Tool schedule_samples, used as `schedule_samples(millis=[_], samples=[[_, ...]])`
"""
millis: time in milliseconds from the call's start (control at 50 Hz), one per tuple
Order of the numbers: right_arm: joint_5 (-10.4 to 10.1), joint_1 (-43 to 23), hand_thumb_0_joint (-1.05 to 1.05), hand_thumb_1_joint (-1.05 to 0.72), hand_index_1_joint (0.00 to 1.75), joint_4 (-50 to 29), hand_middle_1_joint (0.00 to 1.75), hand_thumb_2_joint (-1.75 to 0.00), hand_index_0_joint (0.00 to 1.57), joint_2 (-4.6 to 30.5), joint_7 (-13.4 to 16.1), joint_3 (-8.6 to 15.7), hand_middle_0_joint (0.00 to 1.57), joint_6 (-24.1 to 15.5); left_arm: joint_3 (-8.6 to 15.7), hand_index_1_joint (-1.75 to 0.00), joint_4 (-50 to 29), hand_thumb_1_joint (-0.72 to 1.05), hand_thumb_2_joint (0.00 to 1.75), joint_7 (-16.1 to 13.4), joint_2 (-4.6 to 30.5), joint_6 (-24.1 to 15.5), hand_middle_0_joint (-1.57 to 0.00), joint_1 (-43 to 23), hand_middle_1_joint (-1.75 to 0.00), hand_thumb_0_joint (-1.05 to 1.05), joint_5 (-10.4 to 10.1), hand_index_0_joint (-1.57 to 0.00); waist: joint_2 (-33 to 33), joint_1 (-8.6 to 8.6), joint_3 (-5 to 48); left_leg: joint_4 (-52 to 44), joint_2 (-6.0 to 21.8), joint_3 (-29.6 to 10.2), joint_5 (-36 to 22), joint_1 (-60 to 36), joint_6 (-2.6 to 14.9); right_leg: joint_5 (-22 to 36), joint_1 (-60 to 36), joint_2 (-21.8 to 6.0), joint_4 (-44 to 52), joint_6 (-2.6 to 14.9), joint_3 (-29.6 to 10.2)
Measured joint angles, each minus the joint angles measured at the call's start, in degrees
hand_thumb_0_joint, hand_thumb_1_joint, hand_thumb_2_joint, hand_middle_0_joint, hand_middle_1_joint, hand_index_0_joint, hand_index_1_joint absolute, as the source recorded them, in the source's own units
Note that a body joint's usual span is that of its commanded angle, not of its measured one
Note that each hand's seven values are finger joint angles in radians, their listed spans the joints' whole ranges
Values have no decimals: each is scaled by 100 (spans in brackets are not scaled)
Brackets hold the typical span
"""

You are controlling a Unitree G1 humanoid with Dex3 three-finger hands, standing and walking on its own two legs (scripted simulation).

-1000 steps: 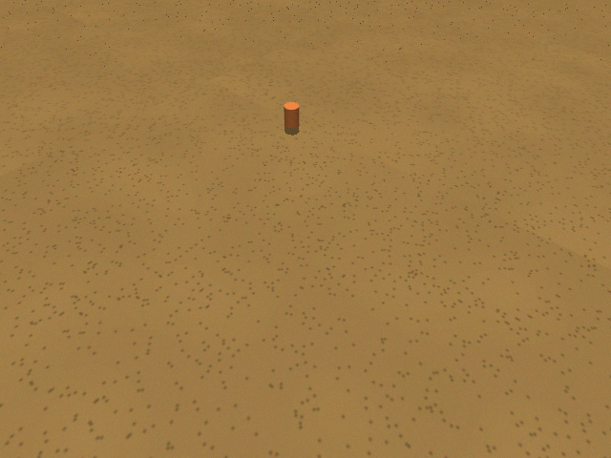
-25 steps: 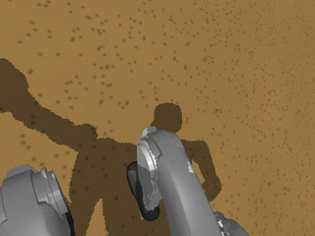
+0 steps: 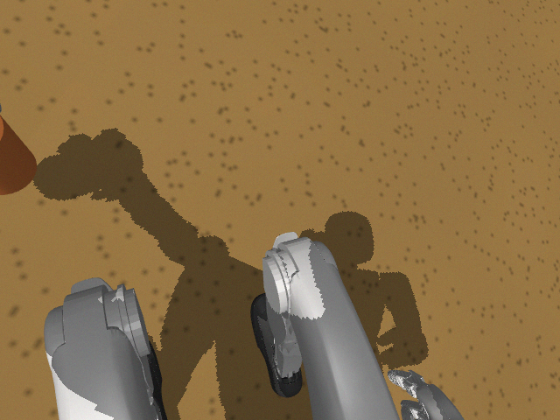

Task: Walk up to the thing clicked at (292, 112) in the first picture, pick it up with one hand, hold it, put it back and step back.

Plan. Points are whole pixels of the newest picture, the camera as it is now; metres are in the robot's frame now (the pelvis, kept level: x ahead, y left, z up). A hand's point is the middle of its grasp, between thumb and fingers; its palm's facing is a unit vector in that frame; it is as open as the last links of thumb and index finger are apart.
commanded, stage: settle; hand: left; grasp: from above
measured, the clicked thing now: out of the picture +0.52 +0.30 -0.19
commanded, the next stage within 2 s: lift in 0.02 s
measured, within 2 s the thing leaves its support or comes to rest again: neither
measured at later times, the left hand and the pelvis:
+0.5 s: hand out of the picture +0.48 +0.31 -0.07, palm faces -0.49 -0.10 -0.87, open 11.6 cm; pelvis +0.00 +0.00 +0.04, yaw +2 degrees
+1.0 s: hand out of the picture +0.40 +0.30 +0.11, palm faces -0.44 -0.13 -0.89, open 11.5 cm; pelvis +0.01 +0.00 +0.19, yaw +6 degrees
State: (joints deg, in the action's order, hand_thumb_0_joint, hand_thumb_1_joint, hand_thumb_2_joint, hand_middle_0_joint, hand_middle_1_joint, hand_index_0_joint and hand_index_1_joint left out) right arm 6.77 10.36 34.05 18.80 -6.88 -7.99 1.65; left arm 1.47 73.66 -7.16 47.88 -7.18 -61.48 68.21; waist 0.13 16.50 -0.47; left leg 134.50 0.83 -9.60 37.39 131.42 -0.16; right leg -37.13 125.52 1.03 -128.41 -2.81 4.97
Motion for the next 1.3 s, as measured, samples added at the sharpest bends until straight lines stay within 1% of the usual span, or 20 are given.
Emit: schedule_samples(millis=[140,200,280,340,400,500,540,580,660,760,860,940,1040,1100,1200,1300], samples=[[-41,185,0,-93,30,121,30,-90,20,-54,86,8,20,78,41,-96,-40,-30,87,-108,12,-98,-50,9,-96,2,132,-45,-17,33,66,-38,-4,73,-82,68,28,61,77,-8,6,3,-62],[-91,253,0,-93,30,165,30,-90,20,-113,94,38,20,99,75,-96,-85,-29,87,-144,-25,-55,-50,17,-96,2,116,-45,-46,24,133,-84,-5,116,-90,59,43,59,77,-17,32,-13,-99],[-161,311,0,-93,30,166,30,-90,20,-199,114,85,20,127,63,-96,-178,-29,87,-24,-90,104,-49,55,-96,2,-19,-44,-92,-9,236,-213,6,170,-93,-25,57,59,13,-24,137,-10,-137],[-215,337,1,-93,30,158,30,-90,20,-245,140,140,20,171,25,-96,-304,-28,86,156,-187,235,-49,157,-96,2,-202,-43,-149,-71,343,-365,18,220,-89,-134,72,55,-77,-31,268,-12,-173],[-269,344,1,-93,30,132,30,-91,20,-255,176,188,20,231,-17,-96,-499,-28,86,370,-295,292,-48,343,-96,1,-329,-43,-207,-151,447,-538,29,269,-78,-287,90,46,-212,-38,425,-22,-205],[-366,346,1,-93,30,70,30,-90,20,-234,263,317,20,298,-38,-95,-996,-28,86,714,-487,204,-49,736,-96,1,-512,-44,-258,-318,604,-859,30,350,-80,-587,106,36,-487,-68,709,0,-255],[-398,336,1,-93,30,39,30,-90,20,-212,304,377,20,318,-34,-95,-1238,-28,86,813,-549,134,-49,908,-96,1,-578,-44,-267,-387,660,-994,23,377,-92,-713,108,40,-607,-85,829,9,-270],[-428,315,1,-93,30,18,30,-90,20,-192,344,441,20,340,-37,-95,-1469,-27,85,847,-608,65,-49,1080,-95,2,-624,-44,-264,-456,724,-1133,21,404,-102,-850,108,46,-732,-97,951,11,-287],[-500,230,1,-93,30,-6,30,-90,20,-183,429,566,20,377,-75,-94,-1876,-27,85,806,-725,46,-49,1418,-95,1,-739,-45,-245,-595,827,-1442,31,452,-119,-1195,108,70,-1048,-108,1237,-12,-316],[-603,94,1,-93,30,29,30,-90,20,-233,524,686,20,369,-228,-94,-2229,-27,84,721,-941,235,-49,1818,-95,1,-881,-44,-258,-760,945,-1943,48,505,-143,-1779,95,110,-1592,-120,1710,-8,-339],[-685,-6,1,-92,30,113,30,-90,20,-333,615,747,20,344,-390,-94,-2521,-26,84,706,-1210,437,-48,2265,-95,1,-1027,-43,-296,-893,1015,-2570,76,554,-184,-2545,73,171,-2311,-120,2310,11,-353],[-736,-24,1,-92,30,201,30,-90,20,-411,683,766,20,316,-482,-95,-2739,-25,83,706,-1433,520,-47,2650,-96,1,-1149,-43,-305,-975,1057,-3130,106,605,-245,-3242,57,246,-2965,-111,2844,36,-374],[-797,27,1,-92,30,304,30,-90,20,-480,771,798,20,269,-597,-95,-2974,-25,83,641,-1678,559,-47,3122,-96,1,-1181,-42,-315,-1040,1080,-3850,134,665,-354,-4159,43,370,-3842,-103,3541,62,-398],[-830,78,1,-92,30,372,30,-90,20,-503,837,815,20,229,-652,-95,-3021,-25,83,565,-1812,565,-47,3344,-96,1,-1167,-42,-310,-1070,1044,-4307,147,705,-441,-4759,33,465,-4421,-101,3986,71,-417],[-875,197,1,-91,30,489,30,-90,20,-511,931,821,20,102,-749,-95,-2827,-25,84,410,-1963,606,-47,3547,-96,1,-1100,-43,-287,-1092,971,-5090,161,763,-630,-5704,16,662,-5337,-99,4750,91,-441],[-895,351,1,-91,30,590,30,-90,20,-488,991,867,20,-56,-848,-95,-2564,-25,84,325,-2070,648,-47,3669,-96,1,-1098,-43,-266,-1111,916,-5787,174,806,-817,-6473,4,858,-6086,-92,5439,111,-457]])
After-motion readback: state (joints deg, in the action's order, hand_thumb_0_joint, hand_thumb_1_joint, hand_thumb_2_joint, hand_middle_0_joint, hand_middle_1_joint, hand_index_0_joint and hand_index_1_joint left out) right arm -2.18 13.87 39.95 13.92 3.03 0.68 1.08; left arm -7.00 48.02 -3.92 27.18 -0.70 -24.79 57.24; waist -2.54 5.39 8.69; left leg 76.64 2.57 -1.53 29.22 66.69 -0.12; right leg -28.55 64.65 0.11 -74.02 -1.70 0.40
